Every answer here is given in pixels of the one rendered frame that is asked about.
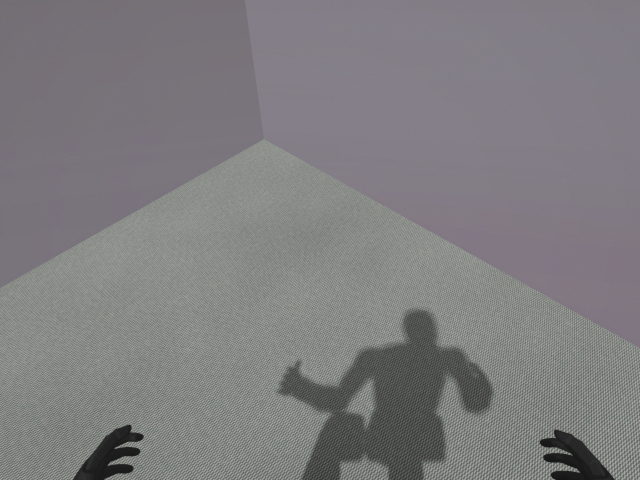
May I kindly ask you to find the robot right hand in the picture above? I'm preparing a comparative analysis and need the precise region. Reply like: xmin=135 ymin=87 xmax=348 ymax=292
xmin=540 ymin=430 xmax=615 ymax=480

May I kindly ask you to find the robot left hand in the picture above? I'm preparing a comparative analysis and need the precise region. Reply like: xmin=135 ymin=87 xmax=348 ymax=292
xmin=73 ymin=425 xmax=144 ymax=480

